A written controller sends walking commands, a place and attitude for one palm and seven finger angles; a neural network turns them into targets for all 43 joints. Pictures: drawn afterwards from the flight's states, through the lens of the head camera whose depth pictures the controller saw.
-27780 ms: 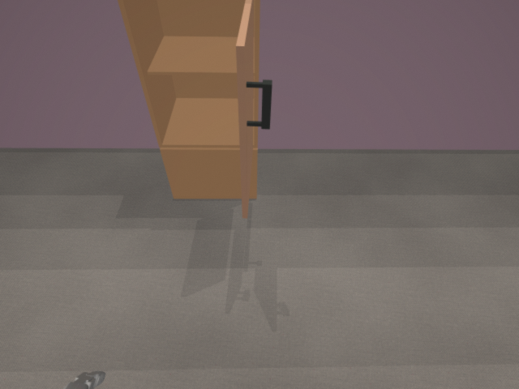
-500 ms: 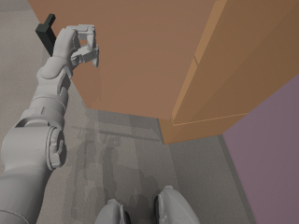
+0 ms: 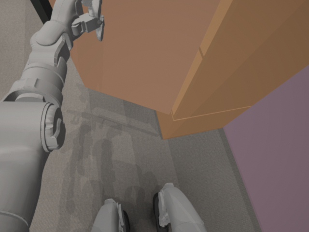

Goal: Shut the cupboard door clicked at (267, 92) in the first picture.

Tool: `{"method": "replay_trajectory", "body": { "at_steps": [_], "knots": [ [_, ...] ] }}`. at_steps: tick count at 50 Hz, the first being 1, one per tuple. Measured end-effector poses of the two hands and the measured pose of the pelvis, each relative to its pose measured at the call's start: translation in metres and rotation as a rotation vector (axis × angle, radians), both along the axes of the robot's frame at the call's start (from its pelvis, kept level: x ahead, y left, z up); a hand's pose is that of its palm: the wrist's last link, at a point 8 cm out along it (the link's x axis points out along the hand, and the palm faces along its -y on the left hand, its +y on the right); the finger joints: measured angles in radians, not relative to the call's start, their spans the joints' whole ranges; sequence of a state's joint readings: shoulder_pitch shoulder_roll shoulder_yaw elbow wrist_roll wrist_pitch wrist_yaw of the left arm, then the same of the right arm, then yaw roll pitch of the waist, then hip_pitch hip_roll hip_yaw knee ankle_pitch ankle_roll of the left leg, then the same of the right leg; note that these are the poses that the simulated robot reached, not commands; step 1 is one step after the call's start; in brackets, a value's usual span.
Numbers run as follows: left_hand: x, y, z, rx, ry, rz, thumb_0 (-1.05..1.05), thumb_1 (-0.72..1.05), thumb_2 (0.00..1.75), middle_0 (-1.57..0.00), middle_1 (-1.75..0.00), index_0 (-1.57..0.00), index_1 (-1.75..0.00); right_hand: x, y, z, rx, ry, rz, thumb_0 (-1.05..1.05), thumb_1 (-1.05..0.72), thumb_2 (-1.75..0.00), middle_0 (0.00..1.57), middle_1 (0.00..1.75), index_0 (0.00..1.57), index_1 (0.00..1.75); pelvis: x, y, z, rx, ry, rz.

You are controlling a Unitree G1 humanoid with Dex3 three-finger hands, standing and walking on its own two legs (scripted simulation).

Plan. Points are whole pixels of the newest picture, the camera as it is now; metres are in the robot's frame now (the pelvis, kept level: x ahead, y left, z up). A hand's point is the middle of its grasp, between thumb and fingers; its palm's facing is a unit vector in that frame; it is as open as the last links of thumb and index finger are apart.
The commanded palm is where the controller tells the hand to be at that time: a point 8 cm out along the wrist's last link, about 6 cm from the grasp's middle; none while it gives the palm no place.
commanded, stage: push the door shut along its arc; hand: left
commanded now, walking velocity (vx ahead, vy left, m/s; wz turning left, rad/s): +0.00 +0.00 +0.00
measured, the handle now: (49, 5) +0.64 +0.14 +0.11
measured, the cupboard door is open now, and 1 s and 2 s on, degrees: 60 53 53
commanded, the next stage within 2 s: pull the fist back off the door in 0.06 s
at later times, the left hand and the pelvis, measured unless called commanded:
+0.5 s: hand (115, 25) +0.58 +0.00 +0.10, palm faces +0.01 -1.00 -0.09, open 3.2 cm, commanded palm +0.55 +0.06 +0.11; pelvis +0.02 -0.01 +0.01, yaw -1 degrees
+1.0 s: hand (110, 53) +0.49 +0.02 +0.11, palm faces -0.01 -1.00 -0.01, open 3.1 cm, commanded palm +0.48 +0.08 +0.11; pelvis +0.01 -0.01 +0.03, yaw +0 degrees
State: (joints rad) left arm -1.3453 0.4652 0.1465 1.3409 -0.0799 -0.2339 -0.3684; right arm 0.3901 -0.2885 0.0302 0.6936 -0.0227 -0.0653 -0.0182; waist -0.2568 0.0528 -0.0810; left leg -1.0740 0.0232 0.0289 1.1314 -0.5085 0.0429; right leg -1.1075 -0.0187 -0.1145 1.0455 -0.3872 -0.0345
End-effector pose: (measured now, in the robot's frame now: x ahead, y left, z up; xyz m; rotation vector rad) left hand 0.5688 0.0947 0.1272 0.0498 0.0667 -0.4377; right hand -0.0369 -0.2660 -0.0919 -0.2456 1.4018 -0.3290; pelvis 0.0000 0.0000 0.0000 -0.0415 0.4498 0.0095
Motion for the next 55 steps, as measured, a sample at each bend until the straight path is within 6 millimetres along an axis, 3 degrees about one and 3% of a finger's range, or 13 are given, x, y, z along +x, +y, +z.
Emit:
{"method": "replay_trajectory", "body": {
  "at_steps": [9,15,19,22,26,36,44,47,55],
  "knots": [
    [0.016,-0.014,0.001,0.006,0.007,-0.034,0.02,1.05,1.03,-1.30,-1.50,-1.30,-1.50,-0.012,0.003,-0.002,0.005,0.047,-0.030,0.00,-0.90,-0.89,0.20,0.30,0.20,0.30,0.004,-0.002,-0.004,0.000,0.025,-0.007],
    [0.020,-0.017,-0.013,-0.146,0.059,0.318,0.02,0.96,0.97,-1.30,-1.50,-1.32,-1.50,-0.011,0.012,-0.002,0.072,0.047,0.001,0.00,-0.90,-0.90,0.20,0.29,0.20,0.30,0.009,-0.004,-0.003,0.001,0.048,-0.013],
    [0.008,-0.022,-0.019,-0.077,-0.038,0.486,0.02,0.93,0.93,-1.30,-1.50,-1.31,-1.50,-0.006,0.020,-0.005,0.142,0.034,0.024,0.00,-0.90,-0.90,0.20,0.29,0.20,0.30,0.014,-0.006,-0.001,0.010,0.051,-0.025],
    [-0.002,-0.030,-0.021,0.001,-0.099,0.477,0.02,0.92,0.92,-1.30,-1.50,-1.31,-1.50,-0.003,0.024,-0.007,0.179,0.031,0.012,0.00,-0.90,-0.90,0.20,0.29,0.20,0.30,0.016,-0.008,0.002,0.017,0.032,-0.029],
    [-0.010,-0.037,-0.022,0.036,-0.054,0.437,0.02,0.91,0.91,-1.30,-1.50,-1.30,-1.50,0.001,0.022,-0.004,0.186,0.021,-0.024,0.00,-0.90,-0.90,0.20,0.30,0.20,0.30,0.018,-0.011,0.011,0.025,-0.002,-0.032],
    [-0.036,-0.022,0.008,-0.019,-0.092,0.452,0.02,0.90,0.90,-1.30,-1.50,-1.30,-1.50,0.021,-0.002,0.014,0.146,-0.046,0.010,0.00,-0.90,-0.90,0.20,0.29,0.20,0.30,0.023,-0.018,0.030,0.036,-0.072,-0.033],
    [-0.078,-0.012,-0.026,-0.038,-0.021,0.446,0.02,0.90,0.90,-1.30,-1.50,-1.30,-1.50,0.049,-0.020,0.020,0.098,-0.103,0.058,0.00,-0.90,-0.90,0.20,0.29,0.20,0.30,0.018,-0.018,0.033,0.036,-0.113,-0.020],
    [-0.091,-0.013,-0.027,-0.062,-0.065,0.444,0.02,0.90,0.90,-1.30,-1.50,-1.30,-1.50,0.062,-0.021,0.018,0.086,-0.138,0.076,0.00,-0.90,-0.90,0.20,0.29,0.20,0.30,0.015,-0.017,0.033,0.036,-0.122,-0.017],
    [-0.091,-0.027,-0.004,0.005,-0.134,0.396,0.02,0.90,0.90,-1.31,-1.50,-1.30,-1.50,0.083,-0.006,0.007,0.112,-0.212,0.079,0.00,-0.91,-0.90,0.20,0.29,0.20,0.30,0.011,-0.011,0.031,0.040,-0.140,-0.012]
  ]
}}
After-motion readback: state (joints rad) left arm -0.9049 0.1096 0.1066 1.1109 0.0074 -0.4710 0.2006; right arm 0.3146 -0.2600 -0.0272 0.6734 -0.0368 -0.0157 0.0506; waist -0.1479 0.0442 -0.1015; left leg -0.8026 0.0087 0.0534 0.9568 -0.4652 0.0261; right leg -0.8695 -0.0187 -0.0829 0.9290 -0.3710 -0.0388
